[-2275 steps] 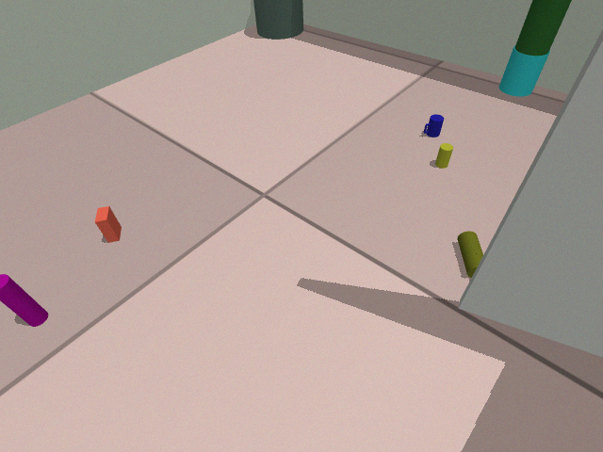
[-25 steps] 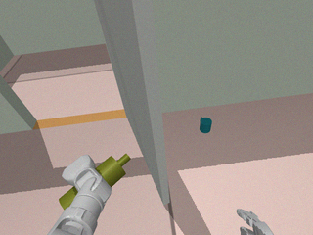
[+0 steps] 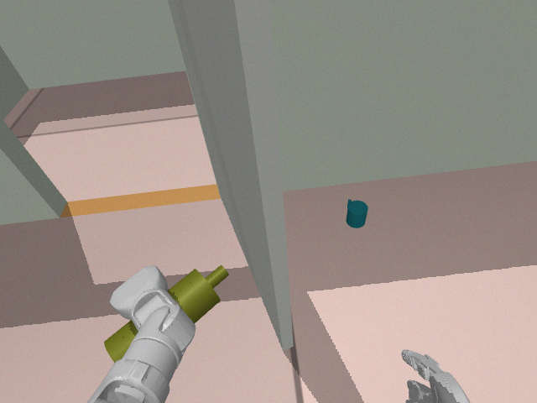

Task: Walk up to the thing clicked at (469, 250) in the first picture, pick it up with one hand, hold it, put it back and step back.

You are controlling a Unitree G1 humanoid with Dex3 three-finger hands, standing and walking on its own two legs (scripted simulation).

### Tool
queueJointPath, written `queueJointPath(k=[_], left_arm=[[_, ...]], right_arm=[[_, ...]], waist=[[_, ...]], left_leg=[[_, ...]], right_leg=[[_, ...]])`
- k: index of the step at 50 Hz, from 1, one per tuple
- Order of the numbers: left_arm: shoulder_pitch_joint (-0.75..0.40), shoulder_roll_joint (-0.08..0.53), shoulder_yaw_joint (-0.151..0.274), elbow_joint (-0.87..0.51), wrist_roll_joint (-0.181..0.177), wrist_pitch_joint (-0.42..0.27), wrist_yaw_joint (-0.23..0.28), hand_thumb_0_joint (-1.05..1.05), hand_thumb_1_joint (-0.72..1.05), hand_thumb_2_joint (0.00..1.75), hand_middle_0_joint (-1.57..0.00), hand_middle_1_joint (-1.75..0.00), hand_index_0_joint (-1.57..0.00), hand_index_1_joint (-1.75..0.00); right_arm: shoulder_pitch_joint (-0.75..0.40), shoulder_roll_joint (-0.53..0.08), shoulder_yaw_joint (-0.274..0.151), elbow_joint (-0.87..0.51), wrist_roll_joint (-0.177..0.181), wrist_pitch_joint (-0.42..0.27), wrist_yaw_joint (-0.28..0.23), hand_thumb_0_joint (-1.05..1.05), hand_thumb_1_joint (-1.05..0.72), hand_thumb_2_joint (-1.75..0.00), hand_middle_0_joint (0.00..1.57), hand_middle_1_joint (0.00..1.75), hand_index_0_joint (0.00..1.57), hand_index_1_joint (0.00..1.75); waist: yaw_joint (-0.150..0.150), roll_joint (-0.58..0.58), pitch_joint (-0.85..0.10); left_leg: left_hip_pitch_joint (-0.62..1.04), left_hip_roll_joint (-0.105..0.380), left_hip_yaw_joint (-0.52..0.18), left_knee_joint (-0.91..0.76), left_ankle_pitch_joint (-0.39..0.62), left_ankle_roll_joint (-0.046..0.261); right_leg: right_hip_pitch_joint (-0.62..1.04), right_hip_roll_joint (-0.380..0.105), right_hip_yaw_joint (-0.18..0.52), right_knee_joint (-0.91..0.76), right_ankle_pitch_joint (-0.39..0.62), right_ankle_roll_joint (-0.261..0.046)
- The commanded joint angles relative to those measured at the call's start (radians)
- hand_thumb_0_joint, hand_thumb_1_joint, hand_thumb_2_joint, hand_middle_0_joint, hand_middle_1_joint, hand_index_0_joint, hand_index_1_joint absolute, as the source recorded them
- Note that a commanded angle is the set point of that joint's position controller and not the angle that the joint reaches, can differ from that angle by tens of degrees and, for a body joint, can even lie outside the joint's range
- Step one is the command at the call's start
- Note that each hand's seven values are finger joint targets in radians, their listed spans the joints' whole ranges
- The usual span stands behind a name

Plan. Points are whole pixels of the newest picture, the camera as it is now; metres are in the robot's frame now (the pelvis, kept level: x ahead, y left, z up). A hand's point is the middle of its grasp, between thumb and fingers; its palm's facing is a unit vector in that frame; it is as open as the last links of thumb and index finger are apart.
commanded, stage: hold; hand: left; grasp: from above
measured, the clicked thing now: (175, 311) +0.32 +0.21 -0.08
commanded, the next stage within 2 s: crouch in 0.14 s
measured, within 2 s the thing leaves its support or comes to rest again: rests again in 1.32 s
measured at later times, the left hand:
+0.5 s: hand (160, 326) +0.28 +0.23 -0.06, palm faces -0.34 -0.29 -0.89, open 10.0 cm
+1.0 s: hand (191, 344) +0.34 +0.24 -0.31, palm faces -0.26 -0.27 -0.93, open 6.6 cm
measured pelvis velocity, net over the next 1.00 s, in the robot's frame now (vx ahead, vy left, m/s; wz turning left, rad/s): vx -0.07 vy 0.01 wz -0.04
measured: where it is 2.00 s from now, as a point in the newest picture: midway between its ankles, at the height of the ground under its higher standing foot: outside the picture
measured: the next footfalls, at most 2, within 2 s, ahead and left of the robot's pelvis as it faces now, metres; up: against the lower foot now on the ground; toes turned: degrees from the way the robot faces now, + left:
none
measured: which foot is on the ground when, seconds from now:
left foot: down 0.00-1.00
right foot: down 0.00-1.00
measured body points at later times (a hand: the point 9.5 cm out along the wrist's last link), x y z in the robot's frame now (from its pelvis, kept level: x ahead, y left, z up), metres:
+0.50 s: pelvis -0.01 +0.00 +0.00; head +0.01 -0.01 +0.45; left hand +0.30 +0.24 -0.01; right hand +0.14 -0.23 -0.12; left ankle +0.00 +0.14 -0.73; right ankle +0.00 -0.13 -0.73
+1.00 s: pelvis -0.07 +0.01 -0.19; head +0.10 +0.02 +0.23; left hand +0.35 +0.25 -0.26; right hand -0.02 -0.26 -0.32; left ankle +0.00 +0.14 -0.73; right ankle +0.00 -0.13 -0.73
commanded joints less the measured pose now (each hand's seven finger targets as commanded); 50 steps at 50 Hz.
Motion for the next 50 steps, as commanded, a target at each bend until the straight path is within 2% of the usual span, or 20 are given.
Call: queueJointPath(k=[1, 6, 9, 11, 12, 13, 16, 18, 19, 22, 28, 31, 32, 34, 36, 38, 39, 43, 48, 50], left_arm=[[-0.408, 0.16, 0.033, -0.211, 0.073, -0.007, 0.054, 0.0, 0.64, 0.81, -1.09, -0.61, -1.04, -0.66], [-0.407, 0.174, 0.045, -0.151, 0.064, -0.002, 0.05, 0.0, 0.63, 0.83, -1.1, -0.6, -1.04, -0.66], [-0.431, 0.177, 0.045, -0.199, 0.064, -0.006, 0.05, 0.0, 0.63, 0.8, -1.09, -0.6, -1.04, -0.65], [-0.408, 0.154, 0.037, -0.168, 0.062, -0.003, 0.047, 0.0, 0.62, 0.8, -1.09, -0.59, -1.04, -0.64], [-0.4, 0.159, 0.035, -0.151, 0.064, -0.002, 0.044, 0.0, 0.59, 0.83, -1.04, -0.66, -1.0, -0.69], [-0.397, 0.159, 0.037, -0.163, 0.064, -0.007, 0.043, 0.0, 0.51, 0.75, -0.96, -0.67, -0.92, -0.67], [-0.391, 0.171, 0.039, -0.111, 0.078, -0.015, 0.048, 0.0, 0.58, 0.61, -0.98, -0.61, -1.0, -0.59], [-0.386, 0.171, 0.043, -0.06, 0.082, -0.025, 0.067, 0.0, 0.6, 0.6, -0.98, -0.63, -1.01, -0.6], [-0.39, 0.139, 0.028, -0.064, 0.079, -0.036, 0.077, 0.0, 0.59, 0.59, -0.97, -0.64, -1.0, -0.61], [-0.396, 0.143, 0.05, 0.05, 0.074, -0.059, 0.12, 0.0, 0.58, 0.55, -0.96, -0.63, -0.99, -0.59], [-0.491, 0.129, 0.083, 0.244, 0.061, -0.149, 0.21, 0.0, 0.48, 0.5, -0.85, -0.64, -0.9, -0.6], [-0.561, 0.151, 0.126, 0.312, 0.074, -0.216, 0.285, 0.0, 0.5, 0.51, -0.87, -0.64, -0.91, -0.6], [-0.55, 0.13, 0.131, 0.351, 0.081, -0.233, 0.311, 0.0, 0.47, 0.48, -0.86, -0.61, -0.91, -0.57], [-0.551, 0.15, 0.172, 0.403, 0.09, -0.268, 0.369, 0.0, 0.42, 0.37, -0.83, -0.54, -0.87, -0.49], [-0.575, 0.141, 0.195, 0.452, 0.082, -0.282, 0.412, 0.0, 0.4, 0.34, -0.81, -0.53, -0.86, -0.47], [-0.634, 0.194, 0.237, 0.492, 0.066, -0.289, 0.443, 0.0, 0.39, 0.36, -0.8, -0.53, -0.85, -0.48], [-0.674, 0.189, 0.243, 0.507, 0.053, -0.294, 0.452, 0.0, 0.38, 0.39, -0.81, -0.54, -0.85, -0.5], [-0.766, 0.28, 0.303, 0.571, 0.034, -0.31, 0.486, 0.0, 0.4, 0.48, -0.85, -0.56, -0.87, -0.53], [-0.829, 0.357, 0.356, 0.567, 0.016, -0.326, 0.495, 0.0, 0.51, 0.5, -0.93, -0.58, -0.96, -0.55], [-0.835, 0.38, 0.377, 0.591, 0.016, -0.337, 0.485, 0.0, 0.54, 0.46, -0.94, -0.57, -0.98, -0.53]], right_arm=[[-0.094, -0.111, -0.038, -0.136, 0.001, -0.044, -0.008, 0.0, -0.9, -0.9, 0.2, 0.3, 0.2, 0.3], [-0.079, -0.119, -0.042, -0.128, 0.002, -0.045, -0.005, 0.0, -0.9, -0.9, 0.2, 0.3, 0.2, 0.3], [-0.082, -0.118, -0.042, -0.131, 0.001, -0.048, -0.005, 0.0, -0.91, -0.91, 0.2, 0.3, 0.2, 0.3], [-0.084, -0.116, -0.042, -0.129, 0.0, -0.046, -0.003, 0.0, -0.91, -0.9, 0.2, 0.3, 0.2, 0.3], [-0.08, -0.12, -0.04, -0.129, 0.0, -0.047, -0.004, 0.0, -0.9, -0.91, 0.2, 0.3, 0.2, 0.3], [-0.08, -0.118, -0.041, -0.13, -0.001, -0.047, -0.004, 0.0, -0.85, -0.89, 0.2, 0.3, 0.2, 0.3], [-0.069, -0.121, -0.043, -0.129, -0.001, -0.047, -0.005, 0.0, -0.87, -0.89, 0.2, 0.3, 0.2, 0.3], [-0.053, -0.12, -0.041, -0.123, -0.003, -0.051, -0.006, 0.0, -0.87, -0.89, 0.2, 0.3, 0.2, 0.3], [-0.049, -0.113, -0.038, -0.125, -0.004, -0.054, -0.006, 0.0, -0.87, -0.89, 0.2, 0.3, 0.2, 0.3], [-0.012, -0.122, -0.047, -0.103, -0.007, -0.061, -0.006, 0.0, -0.87, -0.89, 0.2, 0.3, 0.2, 0.3], [0.078, -0.125, -0.066, -0.052, -0.023, -0.079, -0.003, 0.0, -0.87, -0.89, 0.2, 0.3, 0.2, 0.3], [0.09, -0.131, -0.083, -0.041, -0.037, -0.084, 0.002, 0.0, -0.87, -0.89, 0.2, 0.3, 0.2, 0.3], [0.091, -0.13, -0.086, -0.038, -0.048, -0.085, 0.005, 0.0, -0.88, -0.89, 0.2, 0.3, 0.2, 0.3], [0.096, -0.131, -0.1, -0.042, -0.062, -0.084, 0.016, 0.0, -0.88, -0.89, 0.2, 0.3, 0.2, 0.3], [0.107, -0.134, -0.108, -0.04, -0.074, -0.077, 0.032, 0.0, -0.88, -0.89, 0.2, 0.3, 0.2, 0.3], [0.114, -0.146, -0.115, -0.037, -0.08, -0.07, 0.045, 0.0, -0.88, -0.89, 0.2, 0.3, 0.2, 0.3], [0.122, -0.149, -0.116, -0.032, -0.082, -0.071, 0.049, 0.0, -0.89, -0.89, 0.2, 0.3, 0.2, 0.3], [0.106, -0.164, -0.114, -0.015, -0.097, -0.074, 0.056, 0.0, -0.88, -0.89, 0.2, 0.3, 0.2, 0.3], [0.12, -0.175, -0.111, 0.011, -0.11, -0.073, 0.061, 0.0, -0.89, -0.89, 0.2, 0.3, 0.2, 0.3], [0.123, -0.171, -0.109, 0.022, -0.118, -0.075, 0.063, 0.0, -0.89, -0.89, 0.2, 0.3, 0.2, 0.3]], waist=[[-0.003, -0.033, -0.301], [-0.01, -0.042, -0.287], [-0.005, -0.032, -0.308], [-0.012, -0.063, -0.296], [-0.016, -0.074, -0.283], [-0.011, -0.06, -0.283], [-0.012, -0.058, -0.259], [-0.02, -0.075, -0.24], [-0.026, -0.073, -0.227], [-0.035, -0.097, -0.21], [-0.085, -0.104, -0.198], [-0.092, -0.065, -0.272], [-0.106, -0.073, -0.293], [-0.104, -0.039, -0.374], [-0.115, -0.017, -0.45], [-0.115, 0.009, -0.51], [-0.132, 0.02, -0.534], [-0.151, 0.052, -0.601], [-0.164, 0.1, -0.778], [-0.18, 0.091, -0.781]], left_leg=[[0.106, -0.049, 0.016, -0.049, 0.308, 0.035], [0.099, -0.046, 0.018, -0.049, 0.3, 0.035], [0.107, -0.049, 0.018, -0.046, 0.309, 0.037], [0.104, -0.051, 0.018, -0.041, 0.307, 0.043], [0.094, -0.051, 0.015, -0.044, 0.296, 0.043], [0.094, -0.05, 0.016, -0.047, 0.291, 0.042], [0.073, -0.048, 0.017, -0.054, 0.254, 0.038], [0.059, -0.046, 0.02, -0.055, 0.225, 0.034], [0.056, -0.046, 0.017, -0.057, 0.214, 0.032], [0.021, -0.047, 0.027, -0.045, 0.178, 0.033], [-0.105, -0.037, 0.033, 0.065, 0.151, 0.026], [-0.254, -0.032, 0.042, 0.221, 0.138, 0.016], [-0.316, -0.031, 0.038, 0.287, 0.126, 0.013], [-0.413, -0.024, 0.037, 0.404, 0.118, 0.002], [-0.509, -0.023, 0.033, 0.499, 0.107, -0.004], [-0.593, -0.019, 0.022, 0.576, 0.078, -0.007], [-0.643, -0.02, 0.015, 0.607, 0.055, -0.005], [-0.804, -0.019, -0.004, 0.718, -0.085, 0.001], [-0.875, -0.012, -0.013, 0.837, -0.095, -0.002], [-0.941, -0.009, -0.02, 0.886, -0.117, 0.004]], right_leg=[[0.128, 0.053, -0.025, -0.053, 0.307, -0.019], [0.121, 0.052, -0.025, -0.051, 0.297, -0.02], [0.13, 0.05, -0.025, -0.055, 0.313, -0.018], [0.13, 0.05, -0.023, -0.056, 0.323, -0.013], [0.129, 0.05, -0.024, -0.057, 0.308, -0.014], [0.122, 0.049, -0.025, -0.057, 0.3, -0.017], [0.107, 0.05, -0.027, -0.064, 0.253, -0.02], [0.088, 0.049, -0.025, -0.067, 0.221, -0.02], [0.075, 0.049, -0.025, -0.07, 0.213, -0.021], [0.049, 0.043, -0.015, -0.067, 0.183, -0.019], [-0.085, 0.042, -0.004, 0.018, 0.171, -0.025], [-0.215, 0.041, 0.006, 0.163, 0.166, -0.029], [-0.275, 0.041, 0.003, 0.226, 0.158, -0.029], [-0.388, 0.051, -0.004, 0.357, 0.141, -0.04], [-0.483, 0.053, -0.007, 0.454, 0.135, -0.045], [-0.578, 0.059, -0.015, 0.53, 0.103, -0.047], [-0.617, 0.059, -0.02, 0.561, 0.087, -0.049], [-0.803, 0.066, -0.036, 0.668, -0.063, -0.054], [-0.865, 0.065, -0.055, 0.811, -0.072, -0.05], [-0.912, 0.066, -0.063, 0.856, -0.088, -0.047]])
